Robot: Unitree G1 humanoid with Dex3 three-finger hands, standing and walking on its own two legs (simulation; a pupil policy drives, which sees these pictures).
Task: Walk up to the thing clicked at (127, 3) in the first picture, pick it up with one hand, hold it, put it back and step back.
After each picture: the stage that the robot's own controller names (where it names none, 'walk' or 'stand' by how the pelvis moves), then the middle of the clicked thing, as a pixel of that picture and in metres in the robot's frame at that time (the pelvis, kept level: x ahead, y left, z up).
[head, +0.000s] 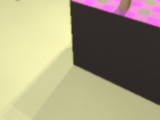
stand; out of the picture +1.00 -0.28 +0.07
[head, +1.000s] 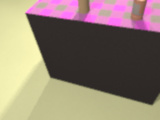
walk; out of the picture +0.91 +0.03 +0.10
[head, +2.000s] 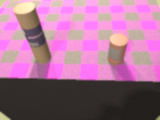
walk; (35, 36) +0.51 +0.20 +0.09
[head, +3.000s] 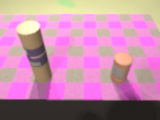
stand; (37, 55) +0.44 +0.18 +0.08
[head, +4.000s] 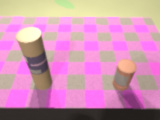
stand; (37, 62) +0.41 +0.17 +0.07
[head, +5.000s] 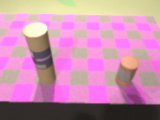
stand; (42, 57) +0.43 +0.16 +0.07
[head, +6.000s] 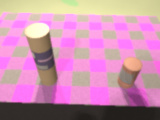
stand; (44, 58) +0.42 +0.15 +0.07
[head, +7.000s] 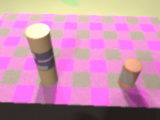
stand; (44, 59) +0.42 +0.15 +0.07
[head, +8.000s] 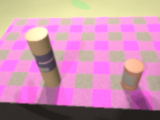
rise first; (46, 61) +0.42 +0.17 +0.07
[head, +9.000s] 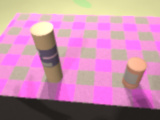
go down; (49, 56) +0.43 +0.17 +0.07
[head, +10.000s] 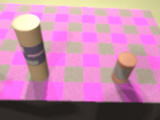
go down; (34, 53) +0.43 +0.16 +0.08
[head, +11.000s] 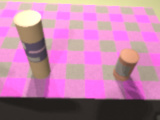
go down; (35, 49) +0.44 +0.15 +0.09
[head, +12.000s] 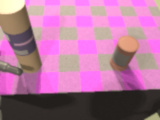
close in; (22, 41) +0.43 +0.17 +0.12
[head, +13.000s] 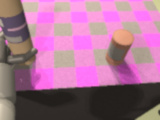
close; (16, 29) +0.47 +0.17 +0.13
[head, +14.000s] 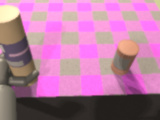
lift; (17, 52) +0.39 +0.19 +0.13
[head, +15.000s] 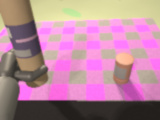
lift; (26, 44) +0.35 +0.16 +0.24
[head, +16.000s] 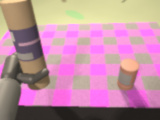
hold; (29, 47) +0.35 +0.16 +0.22
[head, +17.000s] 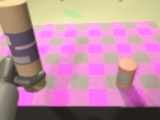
hold; (25, 50) +0.34 +0.17 +0.22
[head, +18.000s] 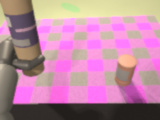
crouch; (24, 34) +0.38 +0.16 +0.23
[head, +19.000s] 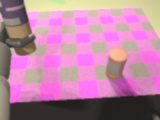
lower; (14, 14) +0.48 +0.18 +0.22
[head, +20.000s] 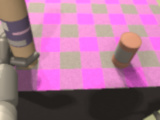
lower; (19, 33) +0.45 +0.18 +0.13
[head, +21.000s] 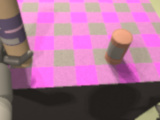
lower; (12, 31) +0.46 +0.18 +0.14
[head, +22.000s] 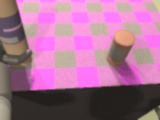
lower; (11, 30) +0.46 +0.19 +0.14
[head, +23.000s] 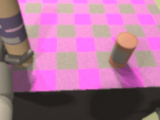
lower; (13, 30) +0.46 +0.19 +0.13
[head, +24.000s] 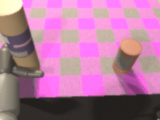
open; (20, 43) +0.42 +0.17 +0.13
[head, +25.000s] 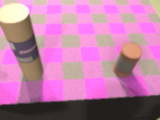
sink last; (25, 48) +0.41 +0.16 +0.12
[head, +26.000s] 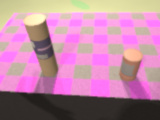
stand; (43, 48) +0.46 +0.18 +0.10
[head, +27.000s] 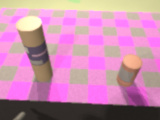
stand; (38, 53) +0.42 +0.18 +0.09
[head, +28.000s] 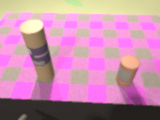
stand; (40, 54) +0.44 +0.18 +0.08
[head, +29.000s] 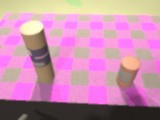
stand; (40, 55) +0.43 +0.18 +0.07
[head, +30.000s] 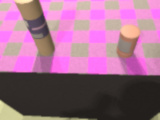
walk; (38, 27) +0.51 +0.18 +0.09
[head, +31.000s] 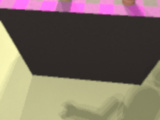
walk; out of the picture +0.84 +0.08 +0.10
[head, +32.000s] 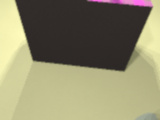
stand; out of the picture +1.17 +0.11 +0.09
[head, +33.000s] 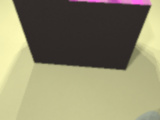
stand; out of the picture +1.16 +0.13 +0.07
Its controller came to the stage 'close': yes
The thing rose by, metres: 0.20
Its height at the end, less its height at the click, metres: +0.00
